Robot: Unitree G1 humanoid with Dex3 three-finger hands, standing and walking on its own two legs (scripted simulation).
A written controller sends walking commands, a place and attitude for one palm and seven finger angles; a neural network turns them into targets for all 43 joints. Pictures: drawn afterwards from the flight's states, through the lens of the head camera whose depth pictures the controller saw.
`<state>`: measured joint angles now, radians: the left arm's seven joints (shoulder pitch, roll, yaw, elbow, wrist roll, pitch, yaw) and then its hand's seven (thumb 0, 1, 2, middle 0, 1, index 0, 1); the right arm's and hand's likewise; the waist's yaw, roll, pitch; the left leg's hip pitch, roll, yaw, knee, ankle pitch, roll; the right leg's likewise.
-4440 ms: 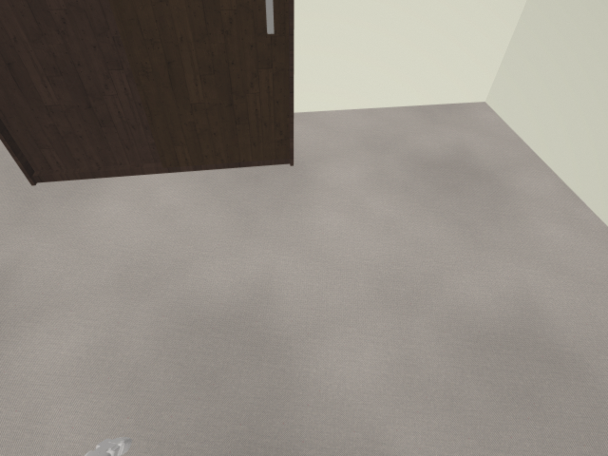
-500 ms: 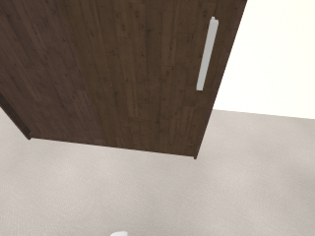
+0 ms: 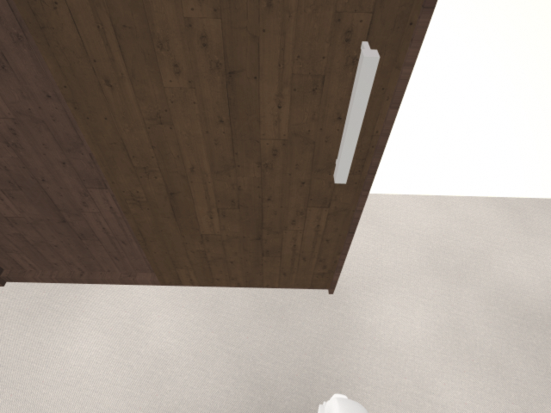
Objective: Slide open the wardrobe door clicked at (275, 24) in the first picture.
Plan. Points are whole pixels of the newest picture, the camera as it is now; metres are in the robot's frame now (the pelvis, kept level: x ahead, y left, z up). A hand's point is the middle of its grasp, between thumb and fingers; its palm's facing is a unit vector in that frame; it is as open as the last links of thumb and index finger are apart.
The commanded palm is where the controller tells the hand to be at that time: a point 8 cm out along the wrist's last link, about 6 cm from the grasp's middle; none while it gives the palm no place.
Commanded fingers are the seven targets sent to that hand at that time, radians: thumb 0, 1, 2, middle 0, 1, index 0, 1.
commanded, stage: take the last steps up to it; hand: right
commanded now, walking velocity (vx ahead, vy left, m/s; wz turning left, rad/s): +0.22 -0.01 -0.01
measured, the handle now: (351, 120) +0.63 -0.13 +0.08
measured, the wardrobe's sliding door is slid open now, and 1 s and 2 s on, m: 0.00 0.00 0.00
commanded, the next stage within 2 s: come to a stop and stand still in 0.16 s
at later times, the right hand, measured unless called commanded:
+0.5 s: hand (398, 386) +0.21 -0.21 -0.17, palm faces +0.02 +0.98 -0.22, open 7.4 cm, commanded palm none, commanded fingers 0.00 -0.90 -0.90 0.20 0.30 0.20 0.30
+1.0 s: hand out of the picture +0.10 -0.21 -0.18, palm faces +0.07 +0.97 -0.22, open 7.4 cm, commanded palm none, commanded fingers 0.00 -0.90 -0.90 0.20 0.30 0.20 0.30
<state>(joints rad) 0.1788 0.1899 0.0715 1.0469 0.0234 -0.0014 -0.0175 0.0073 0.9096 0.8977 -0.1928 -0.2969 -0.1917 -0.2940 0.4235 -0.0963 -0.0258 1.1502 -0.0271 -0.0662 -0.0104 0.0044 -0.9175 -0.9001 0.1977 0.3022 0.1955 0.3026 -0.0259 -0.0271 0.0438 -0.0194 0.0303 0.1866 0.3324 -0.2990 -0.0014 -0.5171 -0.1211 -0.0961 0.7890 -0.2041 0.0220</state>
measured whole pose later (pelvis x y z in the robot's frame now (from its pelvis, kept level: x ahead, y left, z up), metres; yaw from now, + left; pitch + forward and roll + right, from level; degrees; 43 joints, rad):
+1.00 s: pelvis +0.07 -0.02 -0.01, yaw +1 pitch -1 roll +0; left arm 0.25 0.18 0.05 1.05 0.02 0.02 0.02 0.00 0.91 0.90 -0.20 -0.30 -0.19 -0.29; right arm 0.22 -0.18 -0.05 1.05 -0.02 0.04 -0.02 0.01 -0.91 -0.90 0.20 0.30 0.20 0.30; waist -0.02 0.01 0.03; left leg -0.37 0.05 0.08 0.51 -0.16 0.01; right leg -0.15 -0.03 -0.04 0.49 -0.33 0.02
